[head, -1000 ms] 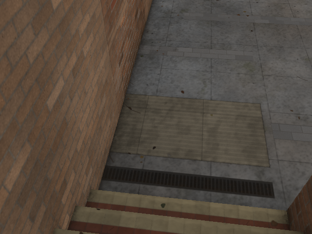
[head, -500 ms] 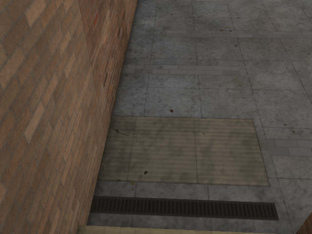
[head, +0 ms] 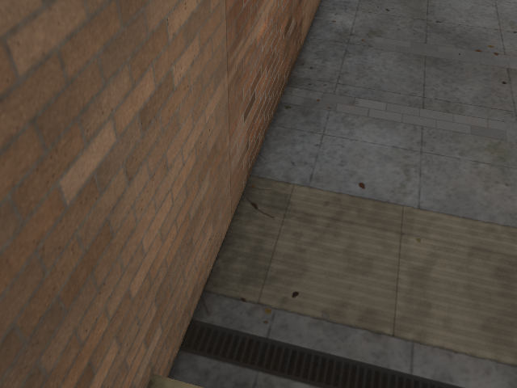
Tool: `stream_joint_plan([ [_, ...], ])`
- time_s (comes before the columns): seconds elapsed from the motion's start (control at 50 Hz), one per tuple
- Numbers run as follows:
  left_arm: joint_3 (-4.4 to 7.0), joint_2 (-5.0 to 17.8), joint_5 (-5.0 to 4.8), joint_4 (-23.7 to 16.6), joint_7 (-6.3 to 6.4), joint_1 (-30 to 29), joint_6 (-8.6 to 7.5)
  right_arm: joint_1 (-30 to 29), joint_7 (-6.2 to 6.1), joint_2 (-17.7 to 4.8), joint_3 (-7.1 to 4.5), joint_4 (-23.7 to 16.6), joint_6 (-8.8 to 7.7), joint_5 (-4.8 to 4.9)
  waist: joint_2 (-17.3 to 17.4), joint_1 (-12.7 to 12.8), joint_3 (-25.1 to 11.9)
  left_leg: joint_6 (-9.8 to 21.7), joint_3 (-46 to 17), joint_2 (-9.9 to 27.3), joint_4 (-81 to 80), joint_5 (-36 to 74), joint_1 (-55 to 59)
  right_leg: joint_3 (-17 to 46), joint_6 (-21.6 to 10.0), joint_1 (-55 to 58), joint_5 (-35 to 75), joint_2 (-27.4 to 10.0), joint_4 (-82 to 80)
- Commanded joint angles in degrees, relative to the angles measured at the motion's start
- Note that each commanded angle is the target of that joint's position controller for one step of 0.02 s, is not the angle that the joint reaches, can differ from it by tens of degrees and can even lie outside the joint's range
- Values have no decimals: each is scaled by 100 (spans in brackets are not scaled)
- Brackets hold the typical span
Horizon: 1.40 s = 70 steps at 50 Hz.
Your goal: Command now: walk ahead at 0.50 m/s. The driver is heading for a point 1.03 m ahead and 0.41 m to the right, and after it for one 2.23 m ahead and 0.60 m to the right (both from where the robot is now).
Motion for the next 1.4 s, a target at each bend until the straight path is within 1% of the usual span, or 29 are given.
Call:
stream_joint_plan([
  [0.02,73,273,400,17,-665,1160,-3,4247,160,-1630,-558,937,-8,-411,2362,-1506,-1244,1868,-610,1016,1489,3651,6087,1288,223,-3816,781,198,3777],
  [0.04,422,941,-316,-317,-34,437,117,3172,-38,-1159,-556,887,144,413,374,-824,-529,1128,-1220,1875,1879,4092,5225,593,167,-5291,-444,-14,3812],
  [0.06,116,537,-45,-689,-540,178,-36,3177,340,-1648,-609,545,111,-851,239,-1521,-1121,1941,-1442,1758,1368,1846,4933,920,176,-5486,978,-391,3541],
  [0.08,131,370,-196,-863,-504,-320,-144,2667,390,-1433,-669,631,100,-822,-275,-1163,41,2145,-2714,2141,334,-2750,3356,1179,207,-6308,1940,-949,2812],
  [0.14,89,328,279,-254,-373,-43,11,1863,38,650,-6,606,-178,-500,-688,-452,1310,1754,-1300,1251,1,-3059,-1227,1394,119,-4259,6285,-1669,-1331],
  [0.18,83,297,405,-103,-656,-54,87,1571,-86,139,-14,621,-401,-499,344,-184,589,1338,-624,570,408,-3382,-2474,806,175,-2434,7031,-1304,-807],
  [0.24,96,537,463,-380,-597,-772,-67,1831,-287,17,69,876,-636,-442,-299,-562,360,1139,-284,754,1097,-3191,-1614,1193,366,-2695,8464,-1349,-3101],
  [0.46,134,772,389,-1105,-449,-3001,87,2628,-349,-381,-39,1198,-91,-165,-295,-1446,1442,669,-888,1469,2662,-3108,968,486,334,-1979,5501,-1461,-6796],
  [0.48,211,668,333,-381,-424,-1390,-45,2601,-152,-676,-119,1256,-40,-658,-108,-867,714,497,-71,1167,3605,-2234,-353,-108,411,871,6310,-910,-4557],
  [0.52,693,1614,265,459,-418,979,-90,1310,149,-922,-226,1046,42,-329,-1577,614,755,97,514,438,6915,-3372,-788,-172,73,2513,7205,-1069,-7993],
  [0.54,969,2189,476,744,-339,1813,-88,2003,344,-655,-340,992,28,-424,-2305,480,-287,-106,741,-509,9615,-6688,-2629,488,-739,4655,9388,-1458,-5386],
  [0.56,982,2380,505,790,-335,2109,-190,1727,507,-217,-328,549,-59,-306,-1771,294,-1098,43,443,-577,9773,-6448,-3711,1234,-1096,5515,10102,-1832,-4646],
  [0.58,891,1977,640,793,-315,1998,-160,613,470,-119,-299,-142,-226,-148,-1045,577,-506,152,352,-411,9220,-6229,-4759,1741,-1159,5213,8406,-2121,-5009],
  [0.62,504,1014,261,519,-501,551,-214,287,128,-222,-371,-471,-385,-27,-853,-262,617,245,-380,33,8419,-5293,-5326,3265,-1398,2523,4746,-2715,-5487],
  [0.66,76,73,83,-17,-428,-649,-326,923,-102,117,-240,82,-333,-395,285,-766,1222,248,-666,601,4301,-1744,-3149,1896,-1101,-632,4743,-2187,-5575],
  [0.7,114,666,250,-28,-410,-718,-416,952,77,414,-59,52,-131,-409,-1001,-933,829,43,-49,218,4845,-922,-1043,1549,-1099,-2575,4525,-1414,-5189],
  [0.76,20,474,281,-440,-117,-740,-507,650,101,-224,-28,-129,-255,-374,-168,-500,372,-304,-262,40,2012,1854,-89,1244,-499,-2973,2778,-554,-3685],
  [0.84,160,1268,313,-974,-252,-859,-437,930,26,-540,-134,-484,-162,-476,-418,-999,808,-446,240,-459,1748,-841,1628,2464,-632,-3277,2050,-745,-2669],
  [0.9,224,1422,233,-991,-558,-673,-60,2325,6,-1414,-574,205,-290,-194,-378,-1340,636,259,-86,242,-1809,-307,2409,3326,-481,-1190,3245,-582,-166],
  [0.94,71,-7,-55,-731,-868,1494,-185,2857,122,-1923,-740,201,-311,-500,1103,-432,-1260,2276,-982,1881,2601,5922,6124,1390,239,-5398,680,304,4675],
  [0.98,186,767,-61,-1409,-762,-396,-43,2246,131,-1175,-706,-31,-69,-720,-375,-1404,-93,2132,-2661,2499,1289,1434,4850,1684,508,-7634,2084,-391,4144],
  [1.04,165,460,98,-1083,-663,-379,-140,1777,-5,387,-66,447,-250,-568,-810,-191,1332,674,-775,1079,346,-1159,284,1655,-6,-5337,5238,-1456,777],
  [1.08,171,441,212,-1169,-888,-1309,-57,1334,-142,172,-57,461,-608,-292,-404,-558,1016,641,443,276,-101,-2474,-1872,873,-23,-3001,7330,-1211,-1303],
  [1.1,133,374,196,-1166,-982,-1514,-31,1684,-155,-17,29,782,-666,-461,94,-404,1049,836,-230,759,7,-2237,-2201,1006,97,-2769,7518,-1358,-491],
  [1.16,162,878,367,-1313,-869,-2387,-154,1911,-322,-241,53,805,-866,-410,-637,-785,847,319,216,422,1002,-2445,-375,1268,40,-3070,9158,-1162,-3498],
  [1.3,123,1068,329,-1514,-763,-4183,9,3293,-437,-681,-75,1137,-420,52,-410,-1498,1658,92,-320,780,1974,-1378,2269,526,472,-3089,7040,-1297,-6076],
  [1.32,82,596,-1036,-1735,-777,-4686,46,3100,-686,-46,-89,1061,-79,558,-1143,-1835,1849,-101,-9,458,2908,-960,1759,245,565,-3029,7702,-500,-6324],
  [1.38,246,656,-713,-944,-726,-2169,103,2705,-595,-177,-120,979,105,412,-643,-630,679,-207,65,127,5705,-357,103,85,95,935,8561,-557,-7463],
  [1.4,381,948,-511,-446,-633,-903,237,2372,-455,41,-91,959,-8,248,-1124,3,260,-406,468,-373,7584,-4194,-1607,629,-362,3041,10203,-1236,-7576],
])
Velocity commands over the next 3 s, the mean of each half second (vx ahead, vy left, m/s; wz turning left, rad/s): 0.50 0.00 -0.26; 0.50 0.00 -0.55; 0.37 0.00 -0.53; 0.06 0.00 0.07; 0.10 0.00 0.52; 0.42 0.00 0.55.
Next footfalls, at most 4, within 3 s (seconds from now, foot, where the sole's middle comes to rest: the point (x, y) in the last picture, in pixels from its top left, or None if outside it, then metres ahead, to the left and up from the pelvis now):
0.52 right None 0.31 -0.16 -1.02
0.90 left None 0.58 -0.04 -1.22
1.40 right None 0.81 -0.37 -1.43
1.70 left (348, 345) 1.07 -0.25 -1.43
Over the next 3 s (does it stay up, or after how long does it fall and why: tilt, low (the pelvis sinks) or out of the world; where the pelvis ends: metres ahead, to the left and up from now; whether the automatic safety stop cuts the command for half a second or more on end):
stays up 1.18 -0.35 -0.65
